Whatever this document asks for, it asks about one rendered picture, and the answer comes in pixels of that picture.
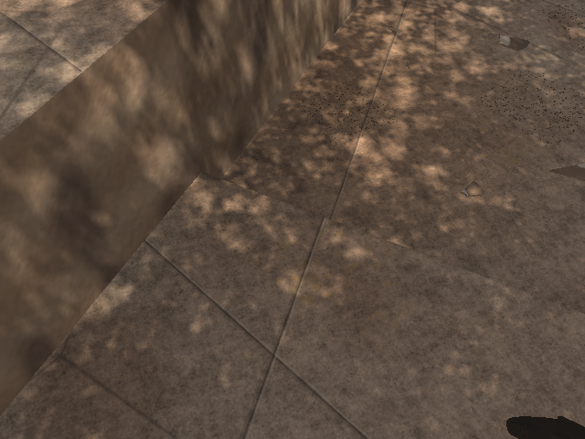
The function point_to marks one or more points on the robot right hand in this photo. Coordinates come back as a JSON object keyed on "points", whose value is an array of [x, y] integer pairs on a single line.
{"points": [[527, 427]]}

